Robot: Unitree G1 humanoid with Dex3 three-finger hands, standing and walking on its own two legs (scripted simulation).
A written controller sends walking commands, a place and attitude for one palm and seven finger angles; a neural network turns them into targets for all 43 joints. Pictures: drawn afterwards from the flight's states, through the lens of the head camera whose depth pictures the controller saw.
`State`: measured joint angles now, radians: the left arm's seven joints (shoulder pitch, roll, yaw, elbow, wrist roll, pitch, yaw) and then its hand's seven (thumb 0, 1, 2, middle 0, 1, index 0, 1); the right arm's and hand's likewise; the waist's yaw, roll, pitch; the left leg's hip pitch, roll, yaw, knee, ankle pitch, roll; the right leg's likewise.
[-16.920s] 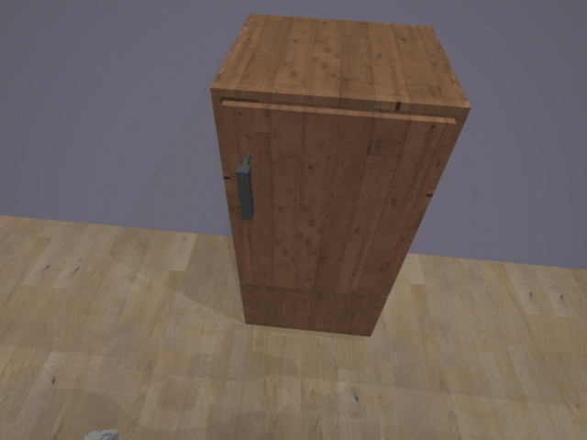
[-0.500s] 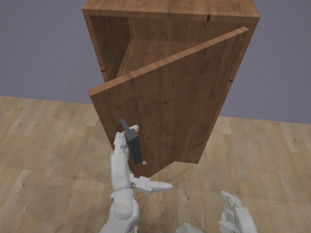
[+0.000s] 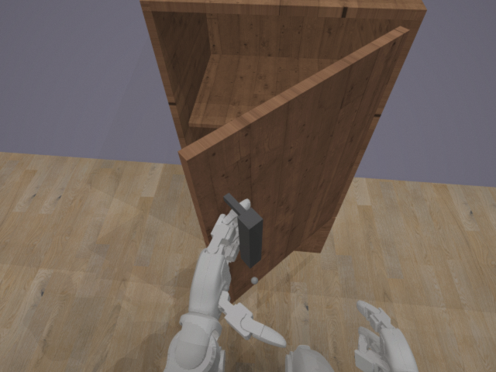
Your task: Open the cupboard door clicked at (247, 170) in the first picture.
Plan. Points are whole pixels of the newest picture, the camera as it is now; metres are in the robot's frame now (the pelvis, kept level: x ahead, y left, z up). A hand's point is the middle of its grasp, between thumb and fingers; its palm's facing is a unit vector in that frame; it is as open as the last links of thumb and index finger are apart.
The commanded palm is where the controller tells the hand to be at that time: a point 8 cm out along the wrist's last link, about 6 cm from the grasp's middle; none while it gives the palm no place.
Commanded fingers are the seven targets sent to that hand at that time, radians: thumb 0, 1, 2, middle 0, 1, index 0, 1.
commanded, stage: slide the hand sideways off the handle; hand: left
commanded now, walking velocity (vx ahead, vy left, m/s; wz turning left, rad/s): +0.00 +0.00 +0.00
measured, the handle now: (241, 231) +0.32 +0.02 +0.06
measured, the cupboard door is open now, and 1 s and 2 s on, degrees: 46 46 46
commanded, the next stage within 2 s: draw the hand back to the body in 0.84 s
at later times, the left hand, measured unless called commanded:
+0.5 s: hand (220, 309) +0.21 +0.05 +0.06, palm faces -0.12 -0.99 +0.01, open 16.2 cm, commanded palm +0.19 +0.11 +0.05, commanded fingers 0.00 -0.50 0.30 -0.15 -0.30 -0.15 -0.30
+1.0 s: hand (192, 324) +0.19 +0.08 +0.05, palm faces -0.12 -0.99 +0.00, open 16.3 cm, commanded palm +0.17 +0.15 +0.07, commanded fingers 0.00 -0.50 0.30 -0.15 -0.30 -0.15 -0.30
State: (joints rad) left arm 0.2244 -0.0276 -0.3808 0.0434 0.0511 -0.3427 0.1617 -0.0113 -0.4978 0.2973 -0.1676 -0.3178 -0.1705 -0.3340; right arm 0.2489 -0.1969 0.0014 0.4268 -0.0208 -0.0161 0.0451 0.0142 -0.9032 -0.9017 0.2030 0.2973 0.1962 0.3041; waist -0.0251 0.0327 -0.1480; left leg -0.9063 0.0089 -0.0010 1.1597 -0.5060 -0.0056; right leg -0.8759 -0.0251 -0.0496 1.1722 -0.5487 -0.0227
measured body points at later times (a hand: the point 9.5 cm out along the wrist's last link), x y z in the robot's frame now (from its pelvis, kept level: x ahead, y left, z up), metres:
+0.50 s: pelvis +0.00 -0.01 -0.01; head +0.06 -0.02 +0.44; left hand +0.21 +0.10 +0.06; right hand +0.20 -0.22 -0.08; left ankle +0.03 +0.12 -0.65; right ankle +0.01 -0.11 -0.65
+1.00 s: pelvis +0.00 -0.01 -0.02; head +0.06 -0.02 +0.43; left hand +0.19 +0.14 +0.06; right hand +0.20 -0.24 -0.09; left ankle +0.03 +0.12 -0.65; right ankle +0.01 -0.11 -0.65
